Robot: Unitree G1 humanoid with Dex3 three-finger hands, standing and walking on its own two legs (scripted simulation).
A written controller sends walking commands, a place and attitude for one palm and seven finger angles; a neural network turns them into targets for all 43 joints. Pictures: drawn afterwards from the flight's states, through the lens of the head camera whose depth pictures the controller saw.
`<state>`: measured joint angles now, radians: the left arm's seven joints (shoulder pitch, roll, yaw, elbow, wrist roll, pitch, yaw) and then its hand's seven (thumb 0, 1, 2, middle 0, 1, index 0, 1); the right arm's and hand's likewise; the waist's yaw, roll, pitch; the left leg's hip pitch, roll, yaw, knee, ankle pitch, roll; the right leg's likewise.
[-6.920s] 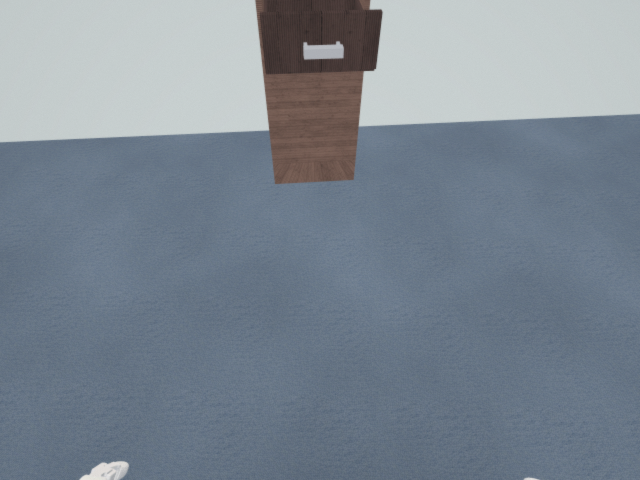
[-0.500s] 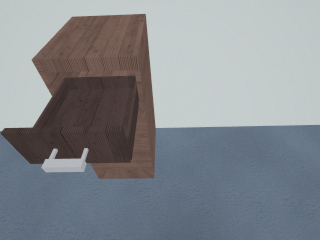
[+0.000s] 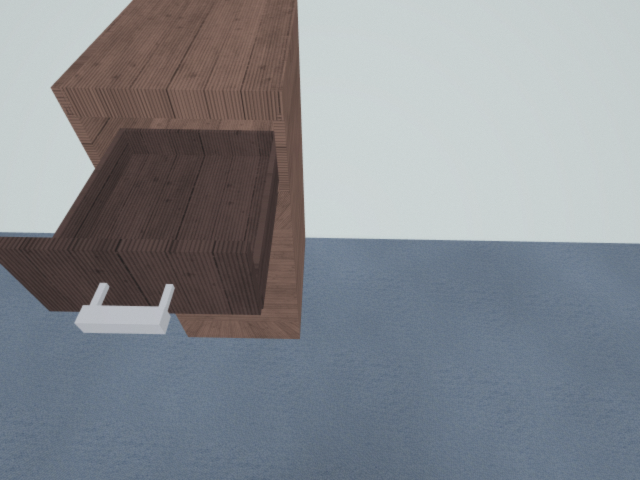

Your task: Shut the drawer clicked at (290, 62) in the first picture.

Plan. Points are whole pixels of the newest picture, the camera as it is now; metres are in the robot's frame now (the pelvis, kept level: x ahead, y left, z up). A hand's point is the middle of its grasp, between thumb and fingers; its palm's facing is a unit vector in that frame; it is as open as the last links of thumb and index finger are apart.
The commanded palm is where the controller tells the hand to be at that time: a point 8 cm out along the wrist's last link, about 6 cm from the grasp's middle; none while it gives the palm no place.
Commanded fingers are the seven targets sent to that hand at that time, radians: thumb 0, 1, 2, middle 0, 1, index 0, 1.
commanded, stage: look again from close up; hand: left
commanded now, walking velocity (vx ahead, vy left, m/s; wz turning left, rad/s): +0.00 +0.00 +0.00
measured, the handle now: (130, 304) +0.33 +0.29 +0.00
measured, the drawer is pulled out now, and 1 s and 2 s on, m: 0.30 0.30 0.30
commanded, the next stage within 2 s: raise the hand and make a fist in 0.42 s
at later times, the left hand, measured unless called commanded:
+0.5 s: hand out of the picture +0.02 +0.22 -0.17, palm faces +0.02 -0.98 -0.21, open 7.4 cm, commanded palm none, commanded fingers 0.00 0.90 0.90 -0.20 -0.30 -0.20 -0.30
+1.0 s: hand (138, 476) +0.14 +0.21 -0.02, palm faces +0.15 -0.99 -0.06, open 5.8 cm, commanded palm +0.12 +0.27 -0.01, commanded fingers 0.00 0.90 0.90 -0.70 -0.84 -0.70 -0.84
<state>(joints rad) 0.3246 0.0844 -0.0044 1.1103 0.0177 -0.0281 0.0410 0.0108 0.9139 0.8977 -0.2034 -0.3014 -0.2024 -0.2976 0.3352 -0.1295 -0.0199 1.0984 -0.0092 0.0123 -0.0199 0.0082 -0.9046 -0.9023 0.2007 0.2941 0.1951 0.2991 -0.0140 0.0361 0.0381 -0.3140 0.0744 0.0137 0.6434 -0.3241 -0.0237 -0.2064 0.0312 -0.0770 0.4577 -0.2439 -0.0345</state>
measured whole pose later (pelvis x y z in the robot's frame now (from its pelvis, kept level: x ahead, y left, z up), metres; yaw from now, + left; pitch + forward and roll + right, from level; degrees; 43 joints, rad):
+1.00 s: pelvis -0.02 -0.01 -0.08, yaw +2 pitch +11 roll -1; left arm 0.54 0.21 0.25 -0.01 -0.33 -0.53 -0.36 0.02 0.90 0.90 -0.51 -0.64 -0.49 -0.62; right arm 0.13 -0.27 -0.06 0.52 0.03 -0.27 -0.04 0.01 -0.90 -0.90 0.20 0.29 0.20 0.30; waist 0.06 0.00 -0.13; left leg -0.83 0.04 -0.04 1.14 -0.50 -0.03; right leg -0.77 -0.01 -0.13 1.11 -0.54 -0.05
